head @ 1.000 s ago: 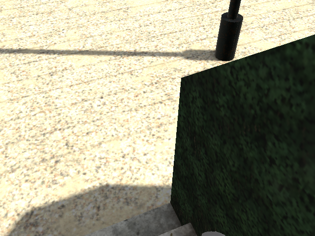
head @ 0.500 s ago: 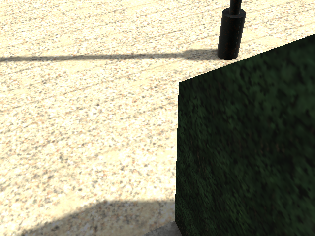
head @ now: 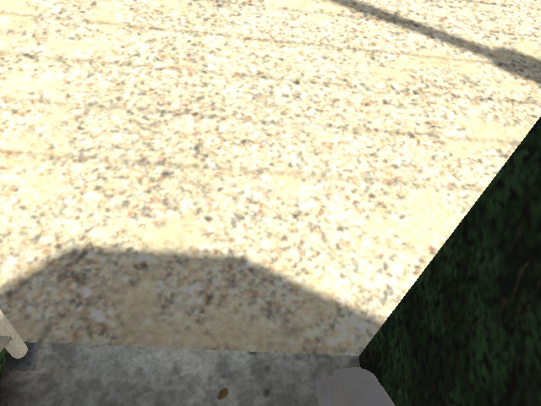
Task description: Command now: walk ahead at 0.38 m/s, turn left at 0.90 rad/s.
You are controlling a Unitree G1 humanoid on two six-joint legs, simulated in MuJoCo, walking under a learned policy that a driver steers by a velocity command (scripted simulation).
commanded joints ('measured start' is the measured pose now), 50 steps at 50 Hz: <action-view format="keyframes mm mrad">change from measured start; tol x32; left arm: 1 -120 -18 -22 -133 3 19 -7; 32 25 137 58 -167 -61 -117 -116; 36 647 208 94 7 -72 -90 -90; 50 332 211 48 83 -48 -182 -104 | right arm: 1 4 -90 23 -89 -2 -15 -25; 50 -416 -10 36 -58 -32 -90 86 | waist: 1 23 69 -168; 50 67 -145 37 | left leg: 1 176 237 -514 -344 -369 72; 32 305 -1 -360 276 290 141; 35 -46 -11 -329 672 359 121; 37 -640 -180 -57 1363 -510 74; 42 -895 87 -51 980 -185 14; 47 -152 151 133 296 931 -49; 50 39 205 147 -18 807 -42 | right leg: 1 -193 10 0 -173 193 92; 29 750 18 0 -1435 918 -32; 32 643 -24 29 -1665 617 -82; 38 1393 -229 123 -1228 1174 -164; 45 434 -265 421 -1400 103 -255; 50 466 -107 218 -1177 -130 -260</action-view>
